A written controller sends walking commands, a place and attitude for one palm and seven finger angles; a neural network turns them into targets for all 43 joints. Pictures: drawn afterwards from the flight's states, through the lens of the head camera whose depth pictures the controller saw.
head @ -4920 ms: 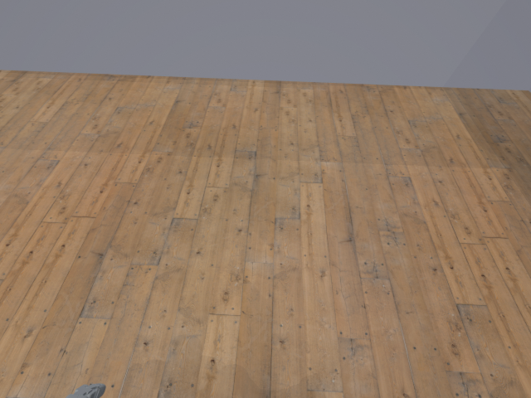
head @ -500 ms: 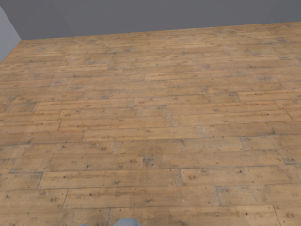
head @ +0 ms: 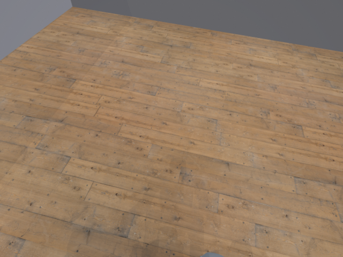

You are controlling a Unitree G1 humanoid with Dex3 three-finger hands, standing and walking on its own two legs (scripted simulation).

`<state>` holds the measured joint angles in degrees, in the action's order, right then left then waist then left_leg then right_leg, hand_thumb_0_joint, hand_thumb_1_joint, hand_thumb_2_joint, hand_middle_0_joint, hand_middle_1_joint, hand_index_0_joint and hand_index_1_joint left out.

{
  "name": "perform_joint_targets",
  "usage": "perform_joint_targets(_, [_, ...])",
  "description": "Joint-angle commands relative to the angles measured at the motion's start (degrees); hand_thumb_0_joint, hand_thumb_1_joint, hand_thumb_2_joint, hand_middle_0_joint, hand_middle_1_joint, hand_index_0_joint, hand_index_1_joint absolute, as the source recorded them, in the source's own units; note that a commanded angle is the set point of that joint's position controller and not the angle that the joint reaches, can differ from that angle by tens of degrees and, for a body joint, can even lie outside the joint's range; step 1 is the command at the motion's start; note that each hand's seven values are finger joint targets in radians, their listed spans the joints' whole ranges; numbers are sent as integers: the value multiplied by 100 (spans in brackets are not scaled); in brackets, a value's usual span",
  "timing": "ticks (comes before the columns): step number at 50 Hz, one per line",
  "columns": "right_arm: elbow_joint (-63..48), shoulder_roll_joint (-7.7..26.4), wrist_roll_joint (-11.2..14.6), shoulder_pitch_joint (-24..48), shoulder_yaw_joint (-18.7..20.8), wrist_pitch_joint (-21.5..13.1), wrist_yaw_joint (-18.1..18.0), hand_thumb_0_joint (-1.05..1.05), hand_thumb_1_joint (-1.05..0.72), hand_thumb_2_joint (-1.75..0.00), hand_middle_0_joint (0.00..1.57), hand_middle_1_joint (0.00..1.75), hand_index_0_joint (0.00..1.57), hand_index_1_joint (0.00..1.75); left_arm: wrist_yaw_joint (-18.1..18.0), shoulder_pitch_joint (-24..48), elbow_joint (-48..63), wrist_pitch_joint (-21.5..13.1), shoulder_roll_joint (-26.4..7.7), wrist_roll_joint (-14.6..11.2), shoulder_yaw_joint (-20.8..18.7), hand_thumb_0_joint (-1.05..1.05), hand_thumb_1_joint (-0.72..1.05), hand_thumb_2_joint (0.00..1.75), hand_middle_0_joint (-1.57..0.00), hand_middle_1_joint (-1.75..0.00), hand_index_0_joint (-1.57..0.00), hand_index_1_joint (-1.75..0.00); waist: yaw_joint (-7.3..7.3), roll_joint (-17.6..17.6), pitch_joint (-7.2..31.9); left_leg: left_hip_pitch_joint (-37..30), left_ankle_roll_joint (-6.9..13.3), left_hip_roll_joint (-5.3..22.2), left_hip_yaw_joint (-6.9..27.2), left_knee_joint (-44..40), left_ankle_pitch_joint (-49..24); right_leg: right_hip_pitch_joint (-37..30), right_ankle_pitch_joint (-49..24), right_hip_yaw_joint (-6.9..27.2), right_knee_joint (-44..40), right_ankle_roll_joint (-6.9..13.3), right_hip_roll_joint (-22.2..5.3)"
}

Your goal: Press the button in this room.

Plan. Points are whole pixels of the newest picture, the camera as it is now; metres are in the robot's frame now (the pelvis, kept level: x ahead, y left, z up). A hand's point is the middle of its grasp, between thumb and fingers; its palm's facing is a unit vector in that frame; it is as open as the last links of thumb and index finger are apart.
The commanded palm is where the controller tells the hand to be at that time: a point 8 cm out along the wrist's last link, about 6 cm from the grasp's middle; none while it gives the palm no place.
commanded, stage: turn or walk to find it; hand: left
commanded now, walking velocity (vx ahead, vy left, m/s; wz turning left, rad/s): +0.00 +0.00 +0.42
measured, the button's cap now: out of the picture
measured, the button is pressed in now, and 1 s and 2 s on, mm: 0 0 0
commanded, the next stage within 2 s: none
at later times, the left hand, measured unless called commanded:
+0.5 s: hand out of the picture +0.01 +0.15 -0.15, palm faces +0.24 -0.93 -0.26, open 7.4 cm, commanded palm none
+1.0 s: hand out of the picture -0.11 +0.21 -0.17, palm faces +0.47 -0.85 -0.23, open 7.4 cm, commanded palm none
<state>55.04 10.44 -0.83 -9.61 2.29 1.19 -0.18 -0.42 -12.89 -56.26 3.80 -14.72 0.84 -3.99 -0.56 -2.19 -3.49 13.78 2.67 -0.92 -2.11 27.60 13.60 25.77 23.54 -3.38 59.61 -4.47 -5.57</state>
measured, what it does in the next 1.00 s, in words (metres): steps on the spot, turning left: right foot, then left foot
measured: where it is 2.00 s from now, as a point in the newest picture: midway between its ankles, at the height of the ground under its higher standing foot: outside the picture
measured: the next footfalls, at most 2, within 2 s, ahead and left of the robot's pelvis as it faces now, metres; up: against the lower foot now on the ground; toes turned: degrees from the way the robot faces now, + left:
right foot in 0.26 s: +0.03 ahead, -0.14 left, +0.00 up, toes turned +3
left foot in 0.74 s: -0.06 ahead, +0.10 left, +0.00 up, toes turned +25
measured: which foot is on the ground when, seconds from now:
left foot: down 0.00-0.26, up 0.28-0.72, down 0.74-1.00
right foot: up 0.00-0.24, down 0.26-0.74, up 0.76-1.00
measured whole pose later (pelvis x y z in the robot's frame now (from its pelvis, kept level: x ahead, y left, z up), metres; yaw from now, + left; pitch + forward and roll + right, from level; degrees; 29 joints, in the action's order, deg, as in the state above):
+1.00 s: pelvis -0.06 +0.00 +0.00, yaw +26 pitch -1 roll -1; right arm 54.4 10.8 -0.7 -8.7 2.0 1.2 -0.1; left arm -0.5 -12.1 -55.6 3.6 -14.7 0.7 -3.6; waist -1.0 -1.9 -3.5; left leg 12.2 3.1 -1.7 -0.7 26.2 13.4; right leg 25.3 23.0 -2.4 58.8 -5.2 -5.6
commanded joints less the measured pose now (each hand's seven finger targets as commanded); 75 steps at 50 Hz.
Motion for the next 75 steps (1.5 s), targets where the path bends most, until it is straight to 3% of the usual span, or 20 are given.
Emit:
perform_joint_targets(1, [-272,1195,-28,-378,295,-85,-97,0,-90,-90,20,30,20,30,-50,219,552,-170,-275,2,-45,0,90,90,-20,-30,-20,-30,216,845,472,-792,726,1473,1597,-962,-2099,324,60,195,-312,-49,39])
perform_joint_targets(6, [-315,1231,-72,-423,352,-29,-74,0,-90,-90,20,30,20,30,-74,423,737,-201,-183,-17,-16,0,90,90,-20,-30,-20,-30,279,1041,510,-629,772,1413,1991,-833,-2048,-92,273,204,-1199,14,206])
perform_joint_targets(11, [-430,1168,-33,-200,384,9,-31,0,-90,-90,20,30,20,30,-122,-179,655,-300,-254,-52,-29,0,90,90,-20,-30,-20,-30,-36,936,744,138,449,1030,2028,-314,-1823,-1605,-845,104,-3286,120,362])
perform_joint_targets(12, [-460,1004,12,-180,365,6,-1,0,-90,-90,20,30,20,30,-149,-364,612,-355,-472,-16,-69,0,90,90,-20,-30,-20,-30,-136,411,778,791,140,704,1736,145,-1001,-2331,-1187,456,-3971,212,-52])
perform_joint_targets(13, [-585,624,49,-245,302,3,39,0,-90,-90,20,30,20,30,-192,-451,627,-402,-954,72,-166,0,90,90,-20,-30,-20,-30,-148,-1085,684,1891,-291,-116,817,1215,679,-2792,-1174,1896,-4397,724,-1433])
perform_joint_targets(14, [-680,766,-18,-109,359,69,24,0,-90,-90,20,30,20,30,-189,-308,741,-389,-1142,55,-201,0,90,90,-20,-30,-20,-30,-205,-1437,503,1922,-419,-218,568,2436,1843,-2030,-1415,2332,-4605,1297,-2258])
perform_joint_targets(19, [-200,720,-56,-524,384,214,128,0,-90,-90,20,30,20,30,-169,484,895,-451,-459,23,-33,0,90,90,-20,-30,-20,-30,256,-560,3,1837,-565,175,533,4198,637,-1359,-1836,617,-4341,1022,-1145])
perform_joint_targets(29, [-308,598,8,272,221,174,106,0,-90,-90,20,30,20,30,-149,-480,422,-424,-774,98,-117,0,90,90,-20,-30,-20,-30,-239,-868,300,1336,-666,280,-15,2269,1312,-2233,-3405,268,-3873,1246,-1447])
perform_joint_targets(35, [-225,704,31,-229,180,35,74,0,-90,-90,20,30,20,30,-127,-256,351,-330,-882,46,-178,0,90,90,-20,-30,-20,-30,99,-679,651,-262,-451,248,-311,-110,94,-1653,-2995,-279,-2941,790,-1361])
perform_joint_targets(36, [-201,1047,6,-394,252,-29,78,0,-90,-90,20,30,20,30,-107,-318,406,-287,-711,-5,-150,0,90,90,-20,-30,-20,-30,204,227,795,-1100,-252,759,322,-677,-710,-870,-2111,-551,-2127,460,-1027])
perform_joint_targets(37, [-239,1623,-33,-558,378,-52,59,0,-90,-90,20,30,20,30,-62,-330,619,-261,-332,-26,-61,0,90,90,-20,-30,-20,-30,273,1907,765,-1647,418,2196,2107,-817,-2580,572,693,-765,-1011,32,-299])
perform_joint_targets(38, [-148,1753,-29,-793,414,-6,15,0,-90,-90,20,30,20,30,-100,97,736,-188,-373,41,5,0,90,90,-20,-30,-20,-30,490,1620,715,-1096,874,2495,2222,-938,-2556,477,1369,-252,-190,62,-167])
perform_joint_targets(44, [-350,1212,1,-10,221,-101,-98,0,-90,-90,20,30,20,30,-20,-21,380,-177,-419,15,-55,0,90,90,-20,-30,-20,-30,71,985,339,-611,583,1427,1192,-933,-2542,380,-92,164,356,-30,-117])
perform_joint_targets(53, [-336,1256,-54,-391,331,-44,-75,0,-90,-90,20,30,20,30,-66,482,739,-186,-263,-4,-20,0,90,90,-20,-30,-20,-30,283,1020,428,-768,781,1416,1913,-855,-2180,147,208,223,-827,-48,134])
perform_joint_targets(59, [-412,1226,-42,-235,380,-1,-42,0,-90,-90,20,30,20,30,-105,37,716,-288,-277,-52,-5,0,90,90,-20,-30,-20,-30,30,994,669,-82,553,1096,2123,-365,-2252,-1272,-592,108,-2804,93,416])
perform_joint_targets(60, [-431,1134,-12,-221,369,-2,-31,0,-90,-90,20,30,20,30,-126,-166,678,-336,-342,-50,-28,0,90,90,-20,-30,-20,-30,-92,746,762,326,339,902,2035,-89,-1778,-1924,-1150,177,-3662,116,282])
perform_joint_targets(62, [-634,561,37,-305,277,-16,31,0,-90,-90,20,30,20,30,-186,-337,687,-424,-1124,78,-167,0,90,90,-20,-30,-20,-30,-166,-1467,672,2041,-403,-356,551,1821,1599,-2808,-1836,2196,-4385,985,-1951])
perform_joint_targets(64, [-534,862,-45,-179,389,150,7,0,-90,-90,20,30,20,30,-214,1,809,-392,-921,10,-166,0,90,90,-20,-30,-20,-30,-64,-1019,405,1853,-401,-50,823,3502,1757,-1708,-1896,1986,-4459,1372,-1983])
perform_joint_targets(67, [-197,719,-55,-549,370,219,108,0,-90,-90,20,30,20,30,-160,521,906,-438,-524,7,-26,0,90,90,-20,-30,-20,-30,243,-494,88,1839,-556,155,551,4261,764,-1461,-1971,603,-4260,1048,-1197])
perform_joint_targets(75, [-260,642,-27,15,280,219,114,0,-90,-90,20,30,20,30,-155,-208,571,-431,-707,75,-83,0,90,90,-20,-30,-20,-30,-117,-761,99,1592,-712,327,136,2999,1107,-1926,-2652,261,-4102,1184,-1389])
